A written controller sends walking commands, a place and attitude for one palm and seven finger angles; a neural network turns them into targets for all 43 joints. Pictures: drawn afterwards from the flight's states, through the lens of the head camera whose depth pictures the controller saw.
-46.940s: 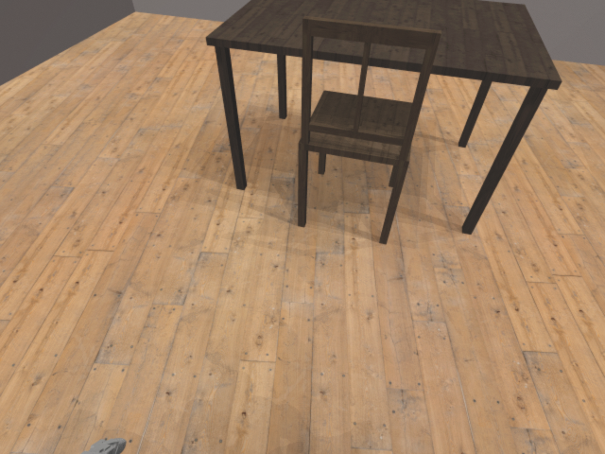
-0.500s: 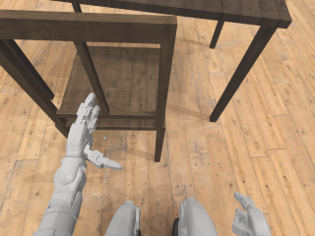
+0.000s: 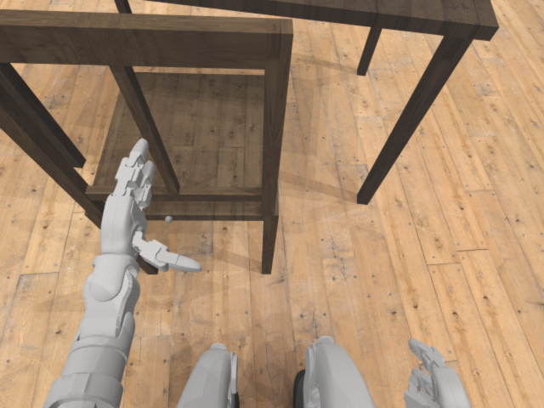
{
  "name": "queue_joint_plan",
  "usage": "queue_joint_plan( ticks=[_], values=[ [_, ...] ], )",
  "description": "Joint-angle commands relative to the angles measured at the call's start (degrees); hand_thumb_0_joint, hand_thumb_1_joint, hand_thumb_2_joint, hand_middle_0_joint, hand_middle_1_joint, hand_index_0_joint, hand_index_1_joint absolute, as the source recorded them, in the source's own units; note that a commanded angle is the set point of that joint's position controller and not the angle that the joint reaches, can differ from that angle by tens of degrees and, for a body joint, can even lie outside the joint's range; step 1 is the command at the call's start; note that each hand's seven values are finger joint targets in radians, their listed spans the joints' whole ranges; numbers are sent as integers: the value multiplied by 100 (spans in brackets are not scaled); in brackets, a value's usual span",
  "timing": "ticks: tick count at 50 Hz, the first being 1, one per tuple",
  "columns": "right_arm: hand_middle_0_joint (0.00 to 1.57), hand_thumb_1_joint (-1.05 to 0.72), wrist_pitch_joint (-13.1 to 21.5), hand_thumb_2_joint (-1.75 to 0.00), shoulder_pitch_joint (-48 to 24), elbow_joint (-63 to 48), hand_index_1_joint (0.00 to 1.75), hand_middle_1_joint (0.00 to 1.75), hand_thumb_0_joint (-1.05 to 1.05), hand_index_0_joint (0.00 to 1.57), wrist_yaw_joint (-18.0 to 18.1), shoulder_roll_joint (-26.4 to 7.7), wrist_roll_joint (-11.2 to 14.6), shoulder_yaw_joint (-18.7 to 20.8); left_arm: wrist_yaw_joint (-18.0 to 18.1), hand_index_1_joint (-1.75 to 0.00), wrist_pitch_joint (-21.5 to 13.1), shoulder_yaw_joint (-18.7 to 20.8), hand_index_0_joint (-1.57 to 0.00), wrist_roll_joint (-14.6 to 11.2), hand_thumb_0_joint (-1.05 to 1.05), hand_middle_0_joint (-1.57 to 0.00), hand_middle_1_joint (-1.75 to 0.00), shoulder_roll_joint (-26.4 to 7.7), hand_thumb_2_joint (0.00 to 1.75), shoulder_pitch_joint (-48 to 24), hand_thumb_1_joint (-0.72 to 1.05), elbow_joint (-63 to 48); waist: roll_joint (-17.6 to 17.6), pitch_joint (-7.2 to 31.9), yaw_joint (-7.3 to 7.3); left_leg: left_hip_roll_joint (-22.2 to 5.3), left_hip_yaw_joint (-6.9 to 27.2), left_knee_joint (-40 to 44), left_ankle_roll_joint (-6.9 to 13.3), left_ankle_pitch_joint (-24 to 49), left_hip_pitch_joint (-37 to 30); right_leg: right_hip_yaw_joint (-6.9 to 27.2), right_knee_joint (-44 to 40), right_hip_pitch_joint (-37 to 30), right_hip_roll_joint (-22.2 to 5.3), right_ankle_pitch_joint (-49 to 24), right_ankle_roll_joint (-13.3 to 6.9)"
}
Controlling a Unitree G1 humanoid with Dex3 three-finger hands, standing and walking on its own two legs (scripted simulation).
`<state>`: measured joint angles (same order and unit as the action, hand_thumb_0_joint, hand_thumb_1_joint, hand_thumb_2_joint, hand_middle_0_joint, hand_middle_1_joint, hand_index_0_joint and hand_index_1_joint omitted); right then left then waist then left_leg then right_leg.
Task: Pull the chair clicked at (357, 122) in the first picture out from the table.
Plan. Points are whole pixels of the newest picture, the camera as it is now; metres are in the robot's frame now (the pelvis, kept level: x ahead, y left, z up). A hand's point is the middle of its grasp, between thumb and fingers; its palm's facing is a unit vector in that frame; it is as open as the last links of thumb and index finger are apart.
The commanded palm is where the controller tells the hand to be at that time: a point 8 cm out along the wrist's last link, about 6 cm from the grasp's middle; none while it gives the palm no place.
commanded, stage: push the fingers through the gap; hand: left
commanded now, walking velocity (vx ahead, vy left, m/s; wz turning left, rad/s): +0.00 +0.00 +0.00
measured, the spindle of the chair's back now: (153, 141) +0.49 +0.19 +0.04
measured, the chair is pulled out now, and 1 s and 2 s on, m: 0.18 0.17 0.17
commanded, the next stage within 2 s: aim the fingers beside a spindle in 0.12 s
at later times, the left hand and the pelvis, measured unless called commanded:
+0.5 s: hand (164, 208) +0.39 +0.16 +0.02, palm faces -0.01 -1.00 -0.04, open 16.5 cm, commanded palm +0.37 +0.22 +0.03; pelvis -0.02 +0.00 +0.00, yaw +0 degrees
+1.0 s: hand (158, 215) +0.38 +0.17 +0.02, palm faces +0.00 -1.00 -0.01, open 16.9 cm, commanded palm +0.36 +0.22 +0.03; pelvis +0.01 +0.02 +0.01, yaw -1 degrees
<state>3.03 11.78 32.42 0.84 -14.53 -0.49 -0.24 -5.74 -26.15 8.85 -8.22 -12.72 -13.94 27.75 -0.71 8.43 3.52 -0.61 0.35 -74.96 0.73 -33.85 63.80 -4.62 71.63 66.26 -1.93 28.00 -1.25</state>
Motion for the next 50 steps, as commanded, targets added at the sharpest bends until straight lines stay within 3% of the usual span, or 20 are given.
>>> queue_joint_plan(
  ticks=[1, 4, 5, 6, 9, 12, 16, 17, 21, 23, 27, 31, 32, 38, 41, 43, 48, 50],
  values=[
    [20, -90, 220, -90, 289, -525, 30, 30, 0, 20, 49, -824, 25, 318, 18, -8, -399, 438, -6, -93, 0, -6, -8, -998, 30, -2155, -50, -1208, -223, 2595, 151, 110, 133, 1046, 20, 1642, -1031, 429, -923, -1994, 109, -1267, -34],
    [20, -90, 243, -90, 337, -416, 30, 30, 0, 20, 93, -833, 40, 313, -50, -8, -370, 325, -6, -120, 0, -6, -8, -919, 30, -2616, -50, -1045, -198, 2505, 310, 99, 149, 1010, 42, 1521, -1024, 431, -973, -1832, 109, -1137, -12],
    [20, -90, 245, -90, 356, -378, 30, 30, 0, 20, 113, -865, 43, 320, -57, -8, -379, 486, -6, -125, 0, -6, -8, -1119, 30, -2716, -50, -948, -175, 2492, 285, 94, 165, 1009, 35, 1428, -974, 441, -983, -1815, 110, -1026, -18],
    [20, -90, 259, -90, 357, -369, 30, 30, 0, 20, 119, -846, 44, 301, -95, -8, -372, 359, -6, -123, 0, -6, -8, -1004, 30, -2840, -50, -886, -227, 2461, 324, 112, 143, 999, 48, 1333, -923, 466, -1019, -1819, 107, -946, -14],
    [20, -90, 289, -90, 398, -303, 30, 30, 0, 20, 162, -872, 48, 289, -131, -8, -409, 451, -6, -146, 0, -6, -8, -1134, 30, -3247, -50, -649, -94, 2457, 389, 116, 154, 981, 71, 1122, -821, 495, -1068, -1760, 110, -715, -3],
    [20, -90, 326, -90, 430, -247, 30, 30, 0, 20, 168, -875, 38, 280, -167, -8, -446, 353, -6, -114, 0, -6, -8, -1105, 30, -3562, -50, -517, -360, 2560, 379, 120, 199, 1020, 45, 1075, -974, 446, -1024, -1599, 104, -610, -31],
    [20, -90, 311, -90, 442, -259, 30, 30, 0, 20, 155, -910, 35, 270, -185, -8, -441, 414, -6, -99, 0, -6, -8, -1165, 30, -3575, -50, -248, -303, 2537, 356, 131, 212, 1073, 53, 904, -918, 442, -1079, -1578, 109, -432, -33],
    [20, -90, 313, -90, 449, -289, 30, 30, 0, 20, 139, -905, 27, 268, -185, -8, -443, 454, -6, -113, 0, -6, -8, -1174, 30, -3484, -50, -277, -377, 2609, 277, 144, 208, 1096, 45, 903, -939, 447, -1084, -1643, 110, -420, -43],
    [20, -90, 256, -90, 435, -360, 30, 30, 0, 20, 105, -925, 34, 252, -169, -8, -453, 550, -6, -97, 0, -6, -8, -1259, 30, -3318, -50, -118, -182, 2468, 240, 136, 217, 1184, 45, 757, -844, 434, -1125, -1677, 132, -277, -44],
    [20, -90, 268, -90, 430, -422, 30, 30, 0, 20, 90, -921, 40, 256, -145, -8, -496, 515, -6, -111, 0, -6, -8, -1200, 30, -3324, -50, -224, -305, 2516, 238, 138, 226, 1226, 47, 719, -947, 413, -1104, -1584, 144, -242, -51],
    [20, -90, 232, -90, 418, -454, 30, 30, 0, 20, 69, -917, 24, 248, -110, -8, -551, 789, -6, -123, 0, -6, -8, -1401, 30, -2920, -50, -119, -123, 2404, 106, 141, 175, 1251, 41, 678, -730, 461, -1147, -1788, 150, -186, -50],
    [20, -90, 215, -90, 422, -479, 30, 30, 0, 20, 51, -907, 15, 237, -94, -8, -598, 758, -6, -115, 0, -6, -8, -1328, 30, -2916, -50, -21, -97, 2253, 150, 148, 143, 1239, 51, 562, -579, 486, -1150, -1747, 156, -90, -36],
    [20, -90, 205, -90, 445, -487, 30, 30, 0, 20, 53, -925, 19, 247, -97, -8, -592, 809, -6, -99, 0, -6, -8, -1364, 30, -2817, -50, 38, -40, 2234, 137, 129, 163, 1253, 49, 629, -635, 453, -1126, -1706, 165, -162, -47],
    [20, -90, 171, -90, 533, -605, 30, 30, 0, 20, -38, -945, 44, 325, -303, -8, -436, 346, -6, -174, 0, -6, -8, -786, 30, -2074, -50, -263, -311, 2587, 86, 62, 232, 1304, -19, 1519, -1292, 285, -986, -1652, 190, -881, -95],
    [20, -90, 118, -90, 546, -627, 30, 30, 0, 20, -65, -927, 67, 369, -305, -8, -331, 402, -6, -235, 0, -6, -8, -780, 30, -1599, -50, -531, -125, 2593, 21, 19, 238, 1318, -52, 1935, -1426, 244, -974, -1771, 190, -1224, -77],
    [20, -90, 108, -90, 524, -640, 30, 30, 0, 20, -60, -915, 65, 372, -229, -8, -334, 361, -6, -241, 0, -6, -8, -742, 30, -1565, -50, -741, -82, 2486, 58, 10, 257, 1303, -48, 2027, -1430, 219, -944, -1724, 190, -1294, -66],
    [20, -90, 109, -90, 472, -649, 30, 30, 0, 20, -74, -863, 12, 364, 15, -8, -543, 557, -6, -140, 0, -6, -8, -954, 30, -1435, -50, -1297, -214, 2451, -7, 7, 289, 1262, -82, 2333, -1501, 210, -813, -1732, 197, -1479, -85],
    [20, -90, 104, -90, 450, -624, 30, 30, 0, 20, -94, -824, -4, 375, 21, -8, -594, 345, -6, -71, 0, -6, -8, -740, 30, -1341, -50, -1376, -313, 2468, 31, -17, 299, 1226, -118, 2546, -1710, 195, -799, -1606, 181, -1545, -84]
  ],
)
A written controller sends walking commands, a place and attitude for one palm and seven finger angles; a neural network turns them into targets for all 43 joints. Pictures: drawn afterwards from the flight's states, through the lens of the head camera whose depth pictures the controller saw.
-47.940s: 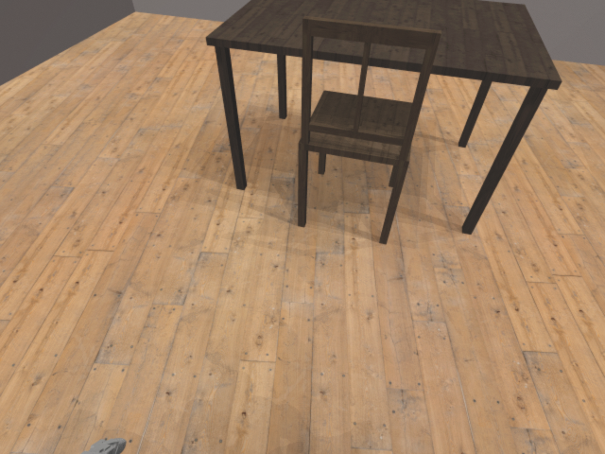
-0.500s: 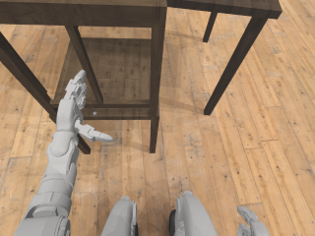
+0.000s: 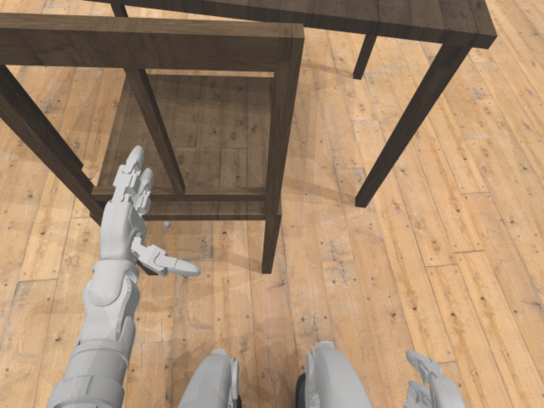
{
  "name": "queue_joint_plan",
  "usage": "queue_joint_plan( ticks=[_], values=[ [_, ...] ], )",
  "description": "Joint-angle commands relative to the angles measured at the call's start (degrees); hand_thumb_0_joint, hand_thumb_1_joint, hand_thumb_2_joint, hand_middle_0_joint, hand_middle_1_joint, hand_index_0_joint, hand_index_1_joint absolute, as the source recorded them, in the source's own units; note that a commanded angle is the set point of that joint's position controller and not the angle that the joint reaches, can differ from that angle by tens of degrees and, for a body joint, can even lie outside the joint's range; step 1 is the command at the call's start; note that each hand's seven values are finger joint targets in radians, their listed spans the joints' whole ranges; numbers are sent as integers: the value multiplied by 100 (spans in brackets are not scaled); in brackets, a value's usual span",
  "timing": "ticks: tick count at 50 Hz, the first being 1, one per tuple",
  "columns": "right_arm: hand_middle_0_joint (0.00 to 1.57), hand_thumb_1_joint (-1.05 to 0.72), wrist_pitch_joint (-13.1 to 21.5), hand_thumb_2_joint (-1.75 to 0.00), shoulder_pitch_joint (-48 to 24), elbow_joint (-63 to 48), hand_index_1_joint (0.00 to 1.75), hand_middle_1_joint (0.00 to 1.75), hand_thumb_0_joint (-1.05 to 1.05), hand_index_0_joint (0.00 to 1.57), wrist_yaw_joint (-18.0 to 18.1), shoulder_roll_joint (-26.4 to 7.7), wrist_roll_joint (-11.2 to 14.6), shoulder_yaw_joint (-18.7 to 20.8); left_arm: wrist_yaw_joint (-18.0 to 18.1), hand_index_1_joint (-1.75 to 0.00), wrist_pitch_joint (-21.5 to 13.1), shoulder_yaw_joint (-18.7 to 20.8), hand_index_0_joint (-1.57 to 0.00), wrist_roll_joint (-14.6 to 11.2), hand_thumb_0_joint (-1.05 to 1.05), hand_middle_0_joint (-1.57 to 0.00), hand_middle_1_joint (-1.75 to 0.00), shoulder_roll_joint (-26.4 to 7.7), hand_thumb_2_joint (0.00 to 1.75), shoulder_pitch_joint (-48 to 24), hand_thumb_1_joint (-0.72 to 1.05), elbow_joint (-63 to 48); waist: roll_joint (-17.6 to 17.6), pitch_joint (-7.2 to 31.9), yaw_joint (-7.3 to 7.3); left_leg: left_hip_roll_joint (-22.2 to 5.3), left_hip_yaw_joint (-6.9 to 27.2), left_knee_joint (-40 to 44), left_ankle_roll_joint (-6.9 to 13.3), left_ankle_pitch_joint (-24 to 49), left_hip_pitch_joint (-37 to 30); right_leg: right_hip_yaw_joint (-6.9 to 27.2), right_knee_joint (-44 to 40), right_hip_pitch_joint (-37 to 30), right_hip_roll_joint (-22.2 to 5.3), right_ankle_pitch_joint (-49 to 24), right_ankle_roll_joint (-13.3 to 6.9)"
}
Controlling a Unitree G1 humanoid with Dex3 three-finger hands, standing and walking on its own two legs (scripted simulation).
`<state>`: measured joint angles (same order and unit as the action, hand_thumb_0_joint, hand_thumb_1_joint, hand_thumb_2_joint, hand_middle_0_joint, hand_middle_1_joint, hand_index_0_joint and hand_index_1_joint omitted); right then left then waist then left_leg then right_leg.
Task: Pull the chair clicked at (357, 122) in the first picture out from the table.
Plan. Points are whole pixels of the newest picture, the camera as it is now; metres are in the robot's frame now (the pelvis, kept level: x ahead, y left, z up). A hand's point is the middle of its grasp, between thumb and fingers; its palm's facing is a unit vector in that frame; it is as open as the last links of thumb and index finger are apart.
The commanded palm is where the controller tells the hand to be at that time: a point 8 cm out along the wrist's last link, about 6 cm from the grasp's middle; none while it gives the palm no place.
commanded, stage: aim the fingers beside a spindle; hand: left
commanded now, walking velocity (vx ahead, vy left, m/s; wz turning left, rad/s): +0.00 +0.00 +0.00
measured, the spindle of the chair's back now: (162, 142) +0.50 +0.18 +0.03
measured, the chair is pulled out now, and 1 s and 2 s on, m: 0.17 0.17 0.17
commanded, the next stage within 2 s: none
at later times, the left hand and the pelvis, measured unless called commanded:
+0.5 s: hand (161, 238) +0.34 +0.16 +0.02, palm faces +0.02 -1.00 -0.03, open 16.9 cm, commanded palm +0.32 +0.21 +0.02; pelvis +0.00 -0.01 +0.00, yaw +1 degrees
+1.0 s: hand (166, 245) +0.33 +0.16 +0.02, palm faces -0.01 -1.00 -0.02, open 16.9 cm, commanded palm +0.32 +0.21 +0.02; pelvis -0.01 -0.01 -0.01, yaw +1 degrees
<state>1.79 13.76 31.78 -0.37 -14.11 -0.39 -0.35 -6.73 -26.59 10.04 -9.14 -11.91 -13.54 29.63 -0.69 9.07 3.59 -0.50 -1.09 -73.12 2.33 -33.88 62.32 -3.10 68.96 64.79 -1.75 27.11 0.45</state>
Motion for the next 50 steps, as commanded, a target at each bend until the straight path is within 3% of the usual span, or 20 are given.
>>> queue_joint_plan(
  ticks=[1, 4, 6, 8, 11, 14, 15, 19, 20, 23, 25, 27, 30, 31, 33, 38, 40, 47, 49, 50],
  values=[
    [20, -90, 231, -90, 236, -551, 30, 30, 0, 20, 25, -859, -21, 391, 103, -8, -561, 119, -6, 11, 0, -6, -8, -726, 30, -1401, -50, -1657, -441, 2441, 41, -31, 433, 1004, -287, 2647, -1626, 51, -526, -1438, 158, -1517, -252],
    [20, -90, 219, -90, 220, -570, 30, 30, 0, 20, 21, -886, -1, 403, -7, -8, -449, 158, -6, -21, 0, -6, -8, -759, 30, -924, -50, -1552, -377, 2411, -12, -43, 451, 1013, -308, 2743, -1632, 22, -523, -1480, 165, -1553, -267],
    [20, -90, 201, -90, 183, -623, 30, 30, 0, 20, 16, -858, 26, 407, -115, -8, -325, -148, -6, -59, 0, -6, -8, -463, 30, -770, -50, -1618, -346, 2415, 30, -35, 426, 1003, -289, 2762, -1634, 19, -563, -1541, 155, -1611, -252],
    [20, -90, 183, -90, 164, -673, 30, 30, 0, 20, 37, -888, 51, 405, -160, -8, -204, 0, -6, -113, 0, -6, -8, -603, 30, -484, -50, -1562, -242, 2364, -18, -26, 432, 1009, -269, 2748, -1505, 19, -554, -1635, 166, -1657, -258],
    [20, -90, 167, -90, 115, -687, 30, 30, 0, 20, 54, -852, 62, 394, -139, -8, -130, -56, -6, -144, 0, -6, -8, -529, 30, -678, -50, -1728, -143, 2265, 19, -12, 432, 1010, -259, 2583, -1449, 9, -581, -1606, 156, -1601, -239],
    [20, -90, 183, -90, 88, -702, 30, 30, 0, 20, 90, -848, 34, 388, -26, -8, -259, 309, -6, -140, 0, -6, -8, -897, 30, -718, -50, -2072, -187, 2493, -80, 13, 424, 966, -247, 2626, -1442, 62, -518, -1760, 153, -1712, -252],
    [20, -90, 206, -90, 61, -730, 30, 30, 0, 20, 79, -801, 28, 382, -16, -8, -304, 122, -6, -127, 0, -6, -8, -695, 30, -646, -50, -2167, -216, 2537, -53, 20, 398, 957, -241, 2681, -1522, 65, -531, -1785, 145, -1759, -241],
    [20, -90, 254, -90, 24, -723, 30, 30, 0, 20, 66, -795, 12, 378, 11, -8, -402, 145, -6, -124, 0, -6, -8, -763, 30, -345, -50, -2401, -330, 2588, -113, 12, 409, 963, -253, 2757, -1611, 66, -531, -1807, 146, -1759, -256],
    [20, -90, 249, -90, 9, -718, 30, 30, 0, 20, 58, -789, 21, 369, -25, -8, -352, -30, -6, -104, 0, -6, -8, -582, 30, -225, -50, -2199, -229, 2387, -45, 17, 395, 976, -241, 2583, -1503, 46, -572, -1744, 149, -1652, -245],
    [20, -90, 234, -90, 3, -657, 30, 30, 0, 20, 95, -861, 50, 353, -113, -8, -195, 84, -6, -98, 0, -6, -8, -688, 30, -329, -50, -1602, 101, 1918, 66, 55, 366, 954, -175, 1814, -896, 85, -659, -1672, 165, -1230, -235],
    [20, -90, 239, -90, -65, -669, 30, 30, 0, 20, 107, -867, 69, 341, -179, -8, -142, -61, -6, -85, 0, -6, -8, -577, 30, -649, -50, -1542, -75, 1796, 91, 80, 351, 970, -169, 1504, -836, 99, -693, -1508, 143, -942, -238],
    [20, -90, 262, -90, -76, -722, 30, 30, 0, 20, 137, -876, 75, 353, -201, -8, -143, 145, -6, -153, 0, -6, -8, -730, 30, -602, -50, -1616, -18, 2020, -9, 95, 314, 976, -153, 1462, -839, 156, -729, -1704, 144, -928, -241],
    [20, -90, 340, -90, -111, -790, 30, 30, 0, 20, 152, -821, 59, 340, -205, -8, -287, 146, -6, -225, 0, -6, -8, -816, 30, -740, -50, -2258, -415, 2479, -87, 101, 304, 998, -162, 1799, -1173, 191, -689, -1902, 124, -1198, -251],
    [20, -90, 360, -90, -67, -775, 30, 30, 0, 20, 154, -822, 50, 352, -166, -8, -339, 399, -6, -257, 0, -6, -8, -1032, 30, -527, -50, -2379, -325, 2597, -183, 87, 315, 1017, -176, 1976, -1238, 190, -672, -2060, 132, -1349, -259],
    [20, -90, 380, -90, -62, -797, 30, 30, 0, 20, 144, -827, 45, 345, -124, -8, -385, 393, -6, -265, 0, -6, -8, -1059, 30, -346, -50, -2448, -286, 2620, -151, 80, 344, 1026, -171, 2095, -1235, 166, -648, -2099, 145, -1441, -251],
    [20, -90, 398, -90, -76, -631, 30, 30, 0, 20, 160, -875, 71, 317, -155, -8, -248, 287, -6, -199, 0, -6, -8, -875, 30, -509, -50, -1502, 170, 1716, 92, 94, 314, 973, -121, 1089, -539, 200, -822, -1632, 153, -556, -201],
    [20, -90, 398, -90, -95, -635, 30, 30, 0, 20, 166, -906, 89, 310, -237, -8, -189, 251, -6, -204, 0, -6, -8, -817, 30, -629, -50, -1238, 195, 1608, 99, 111, 292, 967, -121, 844, -403, 223, -851, -1530, 136, -318, -199],
    [20, -90, 526, -90, -65, -762, 30, 30, 0, 20, 183, -867, 58, 352, -286, -8, -388, 161, -6, -284, 0, -6, -8, -905, 30, -883, -50, -2346, -499, 2599, -119, 87, 326, 1008, -167, 1720, -1231, 204, -682, -1814, 109, -1020, -255],
    [20, -90, 521, -90, -37, -722, 30, 30, 0, 20, 180, -881, 46, 351, -164, -8, -398, 310, -6, -247, 0, -6, -8, -1054, 30, -753, -50, -2320, -337, 2584, -101, 62, 385, 1017, -175, 1834, -1264, 162, -642, -1749, 135, -1056, -239],
    [20, -90, 510, -90, -40, -700, 30, 30, 0, 20, 172, -858, 44, 334, -119, -8, -353, 201, -6, -231, 0, -6, -8, -893, 30, -737, -50, -2124, -172, 2379, -15, 73, 357, 996, -150, 1675, -1090, 162, -683, -1725, 134, -973, -210]
  ],
)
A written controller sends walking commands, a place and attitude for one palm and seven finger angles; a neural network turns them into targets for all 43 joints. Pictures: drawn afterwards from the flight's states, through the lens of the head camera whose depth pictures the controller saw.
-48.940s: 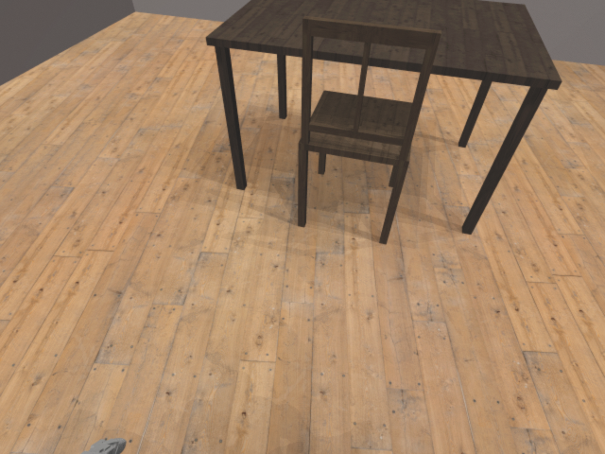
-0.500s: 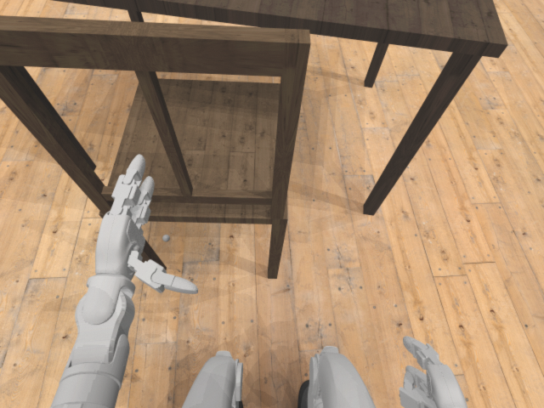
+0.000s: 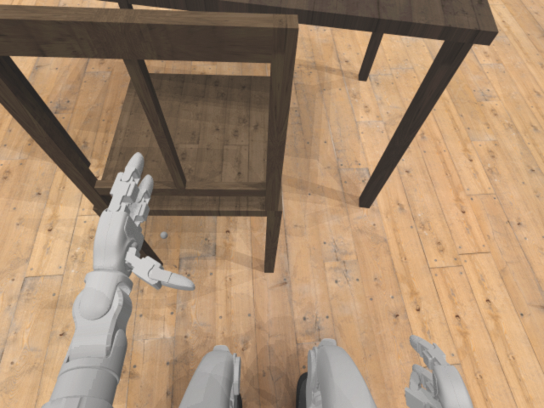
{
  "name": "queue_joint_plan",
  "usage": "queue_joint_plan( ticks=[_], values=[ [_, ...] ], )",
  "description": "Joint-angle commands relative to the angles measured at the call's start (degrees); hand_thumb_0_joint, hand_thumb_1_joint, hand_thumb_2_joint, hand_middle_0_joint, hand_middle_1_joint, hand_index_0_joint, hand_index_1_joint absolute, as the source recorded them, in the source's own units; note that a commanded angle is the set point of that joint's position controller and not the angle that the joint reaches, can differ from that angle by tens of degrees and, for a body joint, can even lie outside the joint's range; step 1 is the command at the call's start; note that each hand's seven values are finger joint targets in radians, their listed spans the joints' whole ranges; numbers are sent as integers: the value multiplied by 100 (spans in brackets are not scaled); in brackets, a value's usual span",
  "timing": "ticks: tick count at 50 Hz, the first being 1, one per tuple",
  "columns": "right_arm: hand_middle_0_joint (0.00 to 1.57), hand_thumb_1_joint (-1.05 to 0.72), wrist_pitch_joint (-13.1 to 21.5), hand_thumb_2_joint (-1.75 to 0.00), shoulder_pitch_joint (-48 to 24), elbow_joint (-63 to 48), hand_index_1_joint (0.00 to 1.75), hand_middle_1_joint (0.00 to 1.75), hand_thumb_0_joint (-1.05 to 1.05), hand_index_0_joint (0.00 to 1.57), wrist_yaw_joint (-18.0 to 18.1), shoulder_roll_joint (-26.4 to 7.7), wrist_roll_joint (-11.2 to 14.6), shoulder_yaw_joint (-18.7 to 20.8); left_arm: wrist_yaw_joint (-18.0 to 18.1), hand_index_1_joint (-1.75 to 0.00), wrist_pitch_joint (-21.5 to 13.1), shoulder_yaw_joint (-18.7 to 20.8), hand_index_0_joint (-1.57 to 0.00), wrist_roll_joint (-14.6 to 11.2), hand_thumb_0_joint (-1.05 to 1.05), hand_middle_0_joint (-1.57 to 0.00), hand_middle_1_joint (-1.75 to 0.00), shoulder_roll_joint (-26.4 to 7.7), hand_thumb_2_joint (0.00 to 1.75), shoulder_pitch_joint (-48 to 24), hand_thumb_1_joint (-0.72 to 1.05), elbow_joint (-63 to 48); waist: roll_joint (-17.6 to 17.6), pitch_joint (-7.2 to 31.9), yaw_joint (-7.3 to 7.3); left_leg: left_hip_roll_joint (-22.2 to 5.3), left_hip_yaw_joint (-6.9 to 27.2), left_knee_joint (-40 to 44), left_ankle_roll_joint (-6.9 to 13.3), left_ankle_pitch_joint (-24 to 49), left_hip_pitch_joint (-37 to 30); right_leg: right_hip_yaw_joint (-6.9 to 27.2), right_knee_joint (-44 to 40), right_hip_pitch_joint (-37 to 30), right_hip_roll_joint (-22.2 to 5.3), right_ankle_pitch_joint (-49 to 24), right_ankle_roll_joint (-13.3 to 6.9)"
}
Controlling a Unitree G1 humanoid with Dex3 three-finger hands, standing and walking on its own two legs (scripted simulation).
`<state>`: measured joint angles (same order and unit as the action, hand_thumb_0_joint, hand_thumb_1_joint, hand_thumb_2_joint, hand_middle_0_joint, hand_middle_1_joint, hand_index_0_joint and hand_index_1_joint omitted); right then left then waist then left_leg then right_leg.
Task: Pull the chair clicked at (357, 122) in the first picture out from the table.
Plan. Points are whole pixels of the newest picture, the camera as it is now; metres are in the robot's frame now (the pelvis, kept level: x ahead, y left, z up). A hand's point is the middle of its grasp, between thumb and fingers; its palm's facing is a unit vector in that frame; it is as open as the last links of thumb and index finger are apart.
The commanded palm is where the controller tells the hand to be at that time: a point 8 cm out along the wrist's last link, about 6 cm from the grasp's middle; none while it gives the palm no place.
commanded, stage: aim the fingers beside a spindle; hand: left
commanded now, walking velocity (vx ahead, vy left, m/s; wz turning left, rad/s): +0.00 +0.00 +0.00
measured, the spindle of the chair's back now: (162, 135) +0.51 +0.19 +0.04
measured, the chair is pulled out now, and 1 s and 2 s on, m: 0.17 0.17 0.17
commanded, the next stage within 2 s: none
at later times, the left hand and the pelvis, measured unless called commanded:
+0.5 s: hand (159, 233) +0.35 +0.17 +0.02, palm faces +0.03 -1.00 -0.04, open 16.9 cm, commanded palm +0.33 +0.22 +0.03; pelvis +0.01 +0.00 +0.00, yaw +0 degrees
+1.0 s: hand (154, 227) +0.35 +0.17 +0.03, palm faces +0.02 -1.00 -0.04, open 16.9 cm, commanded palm +0.34 +0.22 +0.03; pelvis +0.01 +0.00 +0.00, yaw +0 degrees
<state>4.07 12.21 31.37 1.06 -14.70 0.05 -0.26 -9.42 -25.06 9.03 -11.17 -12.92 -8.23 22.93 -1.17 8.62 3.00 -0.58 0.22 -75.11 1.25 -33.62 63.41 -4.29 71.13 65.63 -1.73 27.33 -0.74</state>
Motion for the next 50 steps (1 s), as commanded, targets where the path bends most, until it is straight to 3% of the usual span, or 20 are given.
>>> queue_joint_plan(
  ticks=[1, 3, 6, 8, 10, 14, 15, 16, 18, 21, 25, 29, 33, 35, 37, 38, 44, 48, 50],
  values=[
    [20, -90, 266, -90, 123, -598, 30, 30, 0, 20, 29, -814, 1, 320, 197, -8, -475, 412, -6, -22, 0, -6, -8, -859, 30, -1307, -50, -1253, 67, 2236, 74, 81, 230, 1176, -34, 1469, -1004, 278, -919, -1782, 136, -885, -80],
    [20, -90, 226, -90, 124, -595, 30, 30, 0, 20, 32, -841, 5, 306, 240, -8, -398, 618, -6, 53, 0, -6, -8, -1024, 30, -1217, -50, -817, 162, 2004, 35, 104, 222, 1189, -25, 1185, -691, 298, -911, -1711, 149, -621, -90],
    [20, -90, 194, -90, 95, -644, 30, 30, 0, 20, 4, -832, 23, 300, 165, -8, -308, 422, -6, 88, 0, -6, -8, -772, 30, -1203, -50, -590, 74, 1892, 25, 117, 183, 1208, -39, 1070, -670, 292, -922, -1627, 129, -550, -108],
    [20, -90, 206, -90, 106, -702, 30, 30, 0, 20, -3, -837, 28, 313, 79, -8, -304, 205, -6, 45, 0, -6, -8, -593, 30, -1307, -50, -791, -77, 2106, 59, 111, 197, 1200, -32, 1282, -881, 269, -892, -1611, 136, -726, -125],
    [20, -90, 219, -90, 124, -727, 30, 30, 0, 20, -5, -835, 29, 331, 19, -8, -357, 182, -6, 3, 0, -6, -8, -644, 30, -1300, -50, -1171, -258, 2362, -9, 82, 214, 1215, -61, 1539, -1150, 271, -868, -1693, 129, -921, -138],
    [20, -90, 246, -90, 193, -757, 30, 30, 0, 20, -7, -797, 7, 359, 102, -8, -439, 122, -6, -32, 0, -6, -8, -642, 30, -960, -50, -1770, -231, 2735, -53, 47, 278, 1226, -87, 2221, -1567, 229, -814, -1876, 132, -1388, -125],
    [20, -90, 239, -90, 182, -723, 30, 30, 0, 20, -17, -777, 14, 356, 139, -8, -426, 37, -6, -27, 0, -6, -8, -553, 30, -959, -50, -1747, -150, 2575, 17, 46, 269, 1215, -81, 2151, -1518, 214, -841, -1836, 134, -1378, -107],
    [20, -90, 231, -90, 194, -693, 30, 30, 0, 20, -14, -785, 7, 364, 202, -8, -433, 247, -6, -21, 0, -6, -8, -705, 30, -858, -50, -1732, -79, 2549, -41, 52, 254, 1205, -80, 2128, -1413, 227, -835, -1901, 131, -1396, -104],
    [20, -90, 186, -90, 183, -671, 30, 30, 0, 20, -15, -807, 7, 347, 291, -8, -368, 412, -6, 51, 0, -6, -8, -827, 30, -644, -50, -1351, 157, 2183, -17, 67, 247, 1211, -60, 1853, -1090, 209, -851, -1831, 150, -1224, -108],
    [20, -90, 126, -90, 115, -645, 30, 30, 0, 20, -33, -783, 5, 314, 308, -8, -327, 417, -6, 129, 0, -6, -8, -720, 30, -796, -50, -869, 279, 1781, 44, 112, 169, 1159, -44, 1348, -670, 260, -895, -1724, 137, -882, -90],
    [20, -90, 142, -90, 75, -688, 30, 30, 0, 20, -2, -793, 5, 315, 141, -8, -451, 444, -6, 67, 0, -6, -8, -823, 30, -1148, -50, -1092, -91, 2062, 17, 123, 131, 1100, -35, 1440, -817, 336, -877, -1777, 133, -978, -124],
    [20, -90, 235, -90, 132, -687, 30, 30, 0, 20, 33, -788, 2, 341, -43, -8, -551, 146, -6, -53, 0, -6, -8, -695, 30, -1303, -50, -1778, -453, 2729, 33, 72, 222, 1088, -62, 2181, -1514, 286, -795, -1856, 132, -1478, -136],
    [20, -90, 248, -90, 185, -626, 30, 30, 0, 20, 29, -819, 16, 354, -53, -8, -348, 98, -6, -87, 0, -6, -8, -602, 30, -857, -50, -1517, -252, 2494, 67, 45, 288, 1132, -78, 2298, -1470, 191, -806, -1780, 144, -1504, -126],
    [20, -90, 202, -90, 158, -616, 30, 30, 0, 20, 5, -820, 34, 352, -2, -8, -207, 26, -6, -34, 0, -6, -8, -472, 30, -775, -50, -1228, -39, 2199, 91, 49, 275, 1162, -84, 1968, -1259, 164, -833, -1636, 135, -1265, -100],
    [20, -90, 157, -90, 152, -625, 30, 30, 0, 20, 1, -830, 31, 341, 80, -8, -116, 191, -6, 16, 0, -6, -8, -550, 30, -731, -50, -903, 119, 2007, 45, 83, 255, 1177, -77, 1656, -970, 171, -842, -1643, 138, -1058, -104],
    [20, -90, 134, -90, 154, -637, 30, 30, 0, 20, 7, -853, 35, 340, 150, -8, -123, 422, -6, 34, 0, -6, -8, -756, 30, -735, -50, -795, 205, 1931, 22, 86, 263, 1172, -68, 1622, -871, 169, -829, -1623, 153, -1023, -116],
    [20, -90, 128, -90, 120, -763, 30, 30, 0, 20, -14, -775, -24, 326, 269, -8, -525, 554, -6, 73, 0, -6, -8, -1001, 30, -1213, -50, -1702, -379, 2612, -120, 82, 221, 1175, -101, 2097, -1355, 260, -743, -1888, 140, -1358, -154],
    [20, -90, 188, -90, 155, -705, 30, 30, 0, 20, -13, -783, -9, 336, 153, -8, -525, 194, -6, 19, 0, -6, -8, -709, 30, -932, -50, -1734, -263, 2648, 40, 45, 259, 1159, -84, 2287, -1517, 222, -801, -1886, 158, -1483, -131],
    [20, -90, 169, -90, 167, -611, 30, 30, 0, 20, -3, -815, 14, 336, 79, -8, -374, -1, -6, 31, 0, -6, -8, -513, 30, -981, -50, -1366, -165, 2273, 129, 29, 303, 1188, -99, 2013, -1353, 169, -828, -1642, 151, -1250, -118]
  ],
)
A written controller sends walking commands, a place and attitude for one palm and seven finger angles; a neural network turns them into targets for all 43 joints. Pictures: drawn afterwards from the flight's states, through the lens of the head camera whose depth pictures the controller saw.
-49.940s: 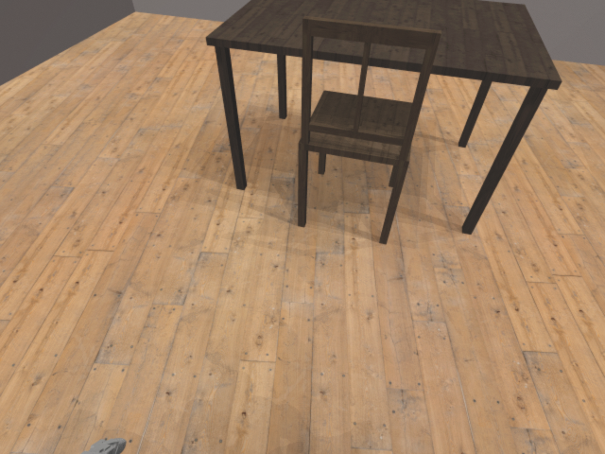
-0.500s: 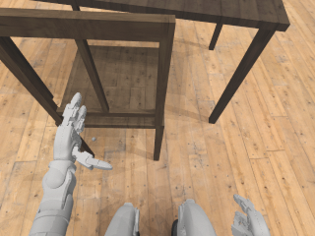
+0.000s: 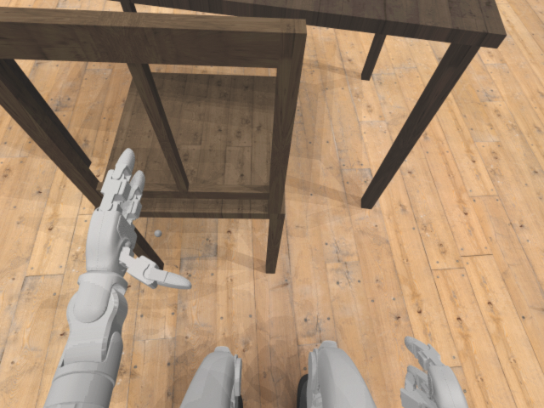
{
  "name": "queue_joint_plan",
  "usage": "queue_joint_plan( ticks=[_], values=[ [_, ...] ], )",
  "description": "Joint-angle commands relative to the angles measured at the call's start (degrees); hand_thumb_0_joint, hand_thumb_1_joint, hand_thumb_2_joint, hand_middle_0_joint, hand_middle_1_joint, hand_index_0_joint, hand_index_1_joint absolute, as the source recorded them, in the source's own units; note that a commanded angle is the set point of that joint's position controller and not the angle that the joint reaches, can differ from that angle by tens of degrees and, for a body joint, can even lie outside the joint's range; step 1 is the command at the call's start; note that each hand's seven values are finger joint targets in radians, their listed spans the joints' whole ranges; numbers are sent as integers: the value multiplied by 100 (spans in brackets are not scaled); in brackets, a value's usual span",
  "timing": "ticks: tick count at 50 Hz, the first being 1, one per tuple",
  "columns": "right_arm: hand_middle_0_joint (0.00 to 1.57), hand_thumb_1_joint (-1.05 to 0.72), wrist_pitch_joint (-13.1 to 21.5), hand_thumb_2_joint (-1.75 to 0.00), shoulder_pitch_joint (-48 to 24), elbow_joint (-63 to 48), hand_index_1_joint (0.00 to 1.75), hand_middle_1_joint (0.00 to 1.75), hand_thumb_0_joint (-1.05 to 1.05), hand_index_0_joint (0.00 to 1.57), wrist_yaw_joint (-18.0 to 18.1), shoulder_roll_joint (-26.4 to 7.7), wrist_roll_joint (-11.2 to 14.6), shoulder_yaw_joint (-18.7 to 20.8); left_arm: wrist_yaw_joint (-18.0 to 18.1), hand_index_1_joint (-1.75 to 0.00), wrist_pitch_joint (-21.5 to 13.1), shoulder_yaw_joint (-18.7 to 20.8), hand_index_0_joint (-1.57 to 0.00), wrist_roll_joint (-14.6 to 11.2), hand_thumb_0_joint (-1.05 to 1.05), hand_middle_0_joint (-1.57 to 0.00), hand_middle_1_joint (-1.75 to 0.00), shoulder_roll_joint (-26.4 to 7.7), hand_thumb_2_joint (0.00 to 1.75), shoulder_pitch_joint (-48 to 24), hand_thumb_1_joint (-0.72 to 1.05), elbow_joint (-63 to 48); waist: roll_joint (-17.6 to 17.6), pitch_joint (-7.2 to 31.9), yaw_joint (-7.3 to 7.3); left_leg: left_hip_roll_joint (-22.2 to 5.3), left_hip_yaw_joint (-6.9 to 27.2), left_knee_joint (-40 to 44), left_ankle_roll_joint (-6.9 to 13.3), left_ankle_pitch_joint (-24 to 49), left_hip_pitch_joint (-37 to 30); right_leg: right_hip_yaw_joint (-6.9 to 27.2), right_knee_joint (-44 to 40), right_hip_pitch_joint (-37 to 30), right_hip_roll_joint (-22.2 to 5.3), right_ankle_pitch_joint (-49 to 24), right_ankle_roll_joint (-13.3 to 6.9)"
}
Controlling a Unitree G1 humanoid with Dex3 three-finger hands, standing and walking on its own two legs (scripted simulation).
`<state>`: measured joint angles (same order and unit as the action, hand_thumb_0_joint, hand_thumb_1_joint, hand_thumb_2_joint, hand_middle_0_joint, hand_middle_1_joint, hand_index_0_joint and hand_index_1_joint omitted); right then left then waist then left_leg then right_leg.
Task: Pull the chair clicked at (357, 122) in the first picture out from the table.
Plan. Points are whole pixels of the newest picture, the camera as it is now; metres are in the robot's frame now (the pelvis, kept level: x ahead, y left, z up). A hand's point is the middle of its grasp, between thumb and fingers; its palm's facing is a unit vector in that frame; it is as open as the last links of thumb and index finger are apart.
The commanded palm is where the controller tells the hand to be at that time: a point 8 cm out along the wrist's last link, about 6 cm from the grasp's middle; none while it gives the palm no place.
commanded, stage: aim the fingers beside a spindle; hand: left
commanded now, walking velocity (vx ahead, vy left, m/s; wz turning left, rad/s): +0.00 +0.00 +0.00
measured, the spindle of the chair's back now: (165, 138) +0.50 +0.19 +0.04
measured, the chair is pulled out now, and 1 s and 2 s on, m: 0.17 0.17 0.17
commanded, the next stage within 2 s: push the fingers through the gap in 1.56 s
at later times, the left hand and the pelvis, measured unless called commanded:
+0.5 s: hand (165, 237) +0.35 +0.17 +0.01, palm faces -0.03 -1.00 +0.00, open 16.9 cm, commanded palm +0.33 +0.22 +0.02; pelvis +0.00 +0.00 +0.00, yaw +0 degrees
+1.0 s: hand (165, 238) +0.34 +0.16 +0.03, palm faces +0.01 -1.00 -0.03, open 16.9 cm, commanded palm +0.32 +0.22 +0.03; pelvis +0.00 +0.00 +0.00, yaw +0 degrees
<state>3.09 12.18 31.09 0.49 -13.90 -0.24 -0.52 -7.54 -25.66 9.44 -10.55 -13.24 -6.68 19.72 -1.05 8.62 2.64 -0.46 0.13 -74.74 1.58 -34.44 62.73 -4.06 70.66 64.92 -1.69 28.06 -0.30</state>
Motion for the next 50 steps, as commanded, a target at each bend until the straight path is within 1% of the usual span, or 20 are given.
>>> queue_joint_plan(
  ticks=[1, 2, 4, 7, 9, 13, 17, 19, 23, 27, 28, 29, 30, 32, 36, 38, 40, 44, 48, 50],
  values=[
    [20, -90, 256, -90, 166, -572, 30, 30, 0, 20, 48, -896, 53, 356, -153, -8, -202, -155, -6, -36, 0, -6, -8, -321, 30, -1036, -50, -759, -109, 2075, 191, 33, 301, 1165, -122, 1819, -1143, 131, -833, -1470, 154, -1103, -152],
    [20, -90, 235, -90, 173, -533, 30, 30, 0, 20, 58, -939, 75, 363, -163, -8, -99, -72, -6, -40, 0, -6, -8, -359, 30, -1019, -50, -409, 171, 1805, 234, 34, 307, 1171, -109, 1522, -930, 123, -886, -1371, 161, -905, -142],
    [20, -90, 221, -90, 174, -546, 30, 30, 0, 20, 73, -966, 82, 353, -192, -8, -26, 40, -6, -33, 0, -6, -8, -429, 30, -1187, -50, -152, 252, 1703, 214, 74, 276, 1132, -79, 1304, -680, 159, -882, -1357, 150, -763, -145],
    [20, -90, 220, -90, 122, -663, 30, 30, 0, 20, 85, -929, 63, 364, -131, -8, -152, 355, -6, -38, 0, -6, -8, -725, 30, -1407, -50, -534, 92, 2126, 43, 100, 209, 1108, -74, 1490, -768, 241, -817, -1596, 127, -933, -163],
    [20, -90, 239, -90, 154, -711, 30, 30, 0, 20, 87, -889, 23, 359, -16, -8, -370, 688, -6, -44, 0, -6, -8, -1129, 30, -1561, -50, -1119, -273, 2580, -112, 93, 216, 1126, -105, 1927, -1085, 273, -723, -1823, 129, -1269, -190],
    [20, -90, 280, -90, 168, -669, 30, 30, 0, 20, 59, -841, -20, 335, 119, -8, -635, 652, -6, -32, 0, -6, -8, -1195, 30, -1512, -50, -1616, -461, 2851, -35, 61, 271, 1120, -137, 2444, -1441, 242, -675, -1930, 148, -1612, -188],
    [20, -90, 264, -90, 158, -518, 30, 30, 0, 20, 49, -895, 35, 337, -83, -8, -303, 71, -6, -17, 0, -6, -8, -508, 30, -1260, -50, -568, -50, 2020, 235, 49, 245, 1122, -92, 1664, -958, 201, -869, -1551, 168, -1074, -140],
    [20, -90, 256, -90, 196, -530, 30, 30, 0, 20, 51, -945, 78, 349, -273, -8, -102, -96, -6, -49, 0, -6, -8, -290, 30, -1119, -50, -140, 110, 1848, 254, 64, 242, 1120, -79, 1473, -807, 171, -887, -1430, 162, -929, -147],
    [20, -90, 227, -90, 174, -631, 30, 30, 0, 20, 93, -989, 119, 359, -386, -8, 19, 28, -6, -118, 0, -6, -8, -467, 30, -1393, -50, -120, 154, 1830, 195, 86, 237, 1105, -61, 1301, -664, 203, -882, -1400, 148, -794, -161],
    [20, -90, 302, -90, 176, -747, 30, 30, 0, 20, 80, -859, 20, 376, -63, -8, -494, 569, -6, -115, 0, -6, -8, -1061, 30, -1573, -50, -1624, -632, 2896, -131, 65, 243, 1145, -155, 2391, -1592, 248, -696, -1796, 130, -1522, -201],
    [20, -90, 310, -90, 198, -730, 30, 30, 0, 20, 74, -879, -3, 373, 62, -8, -610, 724, -6, -101, 0, -6, -8, -1304, 30, -1602, -50, -1940, -670, 3094, -133, 53, 298, 1124, -189, 2705, -1750, 222, -617, -1821, 141, -1684, -204],
    [20, -90, 307, -90, 216, -710, 30, 30, 0, 20, 48, -825, -31, 362, 148, -8, -679, 708, -6, -69, 0, -6, -8, -1261, 30, -1453, -50, -2089, -790, 3194, -164, 56, 311, 1135, -225, 2958, -1931, 232, -632, -1883, 142, -1836, -200],
    [20, -90, 301, -90, 201, -709, 30, 30, 0, 20, 19, -792, -28, 351, 201, -8, -677, 660, -6, -44, 0, -6, -8, -1128, 30, -1064, -50, -1927, -623, 3013, -166, 39, 303, 1168, -228, 2943, -1856, 193, -642, -1912, 146, -1818, -197],
    [20, -90, 268, -90, 164, -616, 30, 30, 0, 20, 4, -806, -16, 344, 216, -8, -574, 373, -6, 10, 0, -6, -8, -787, 30, -1038, -50, -1438, -247, 2559, 48, 25, 269, 1121, -157, 2519, -1458, 179, -701, -1781, 157, -1644, -153],
    [20, -90, 188, -90, 173, -552, 30, 30, 0, 20, -4, -946, 81, 343, -139, -8, -76, -119, -6, 22, 0, -6, -8, -239, 30, -846, -50, -56, 271, 1553, 275, 53, 260, 1170, -103, 1325, -681, 129, -898, -1335, 175, -804, -137],
    [20, -90, 199, -90, 153, -651, 30, 30, 0, 20, 19, -972, 129, 348, -340, -8, 63, -413, -6, -36, 0, -6, -8, 5, 30, -1028, -50, -26, 145, 1521, 266, 79, 270, 1203, -84, 1191, -711, 135, -930, -1257, 157, -676, -175],
    [20, -90, 220, -90, 148, -713, 30, 30, 0, 20, 52, -969, 123, 385, -390, -8, 26, -216, -6, -124, 0, -6, -8, -225, 30, -1126, -50, -452, 160, 2009, 142, 84, 245, 1161, -71, 1378, -864, 186, -906, -1481, 141, -844, -169],
    [20, -90, 303, -90, 164, -785, 30, 30, 0, 20, 76, -855, 15, 374, -22, -8, -476, 369, -6, -114, 0, -6, -8, -968, 30, -1503, -50, -1984, -511, 2957, -104, 69, 295, 1162, -151, 2410, -1652, 231, -717, -1822, 130, -1504, -189],
    [20, -90, 279, -90, 166, -618, 30, 30, 0, 20, 68, -801, -35, 335, 362, -8, -674, 859, -6, 23, 0, -6, -8, -1299, 30, -1196, -50, -1548, -69, 2590, -33, 70, 261, 1075, -106, 2245, -1174, 241, -681, -1917, 165, -1524, -150],
    [20, -90, 243, -90, 73, -546, 30, 30, 0, 20, 41, -788, -18, 304, 288, -8, -545, 523, -6, 78, 0, -6, -8, -859, 30, -1176, -50, -855, 50, 2075, 114, 94, 197, 1069, -86, 1653, -785, 255, -788, -1743, 152, -1127, -123]
  ],
)
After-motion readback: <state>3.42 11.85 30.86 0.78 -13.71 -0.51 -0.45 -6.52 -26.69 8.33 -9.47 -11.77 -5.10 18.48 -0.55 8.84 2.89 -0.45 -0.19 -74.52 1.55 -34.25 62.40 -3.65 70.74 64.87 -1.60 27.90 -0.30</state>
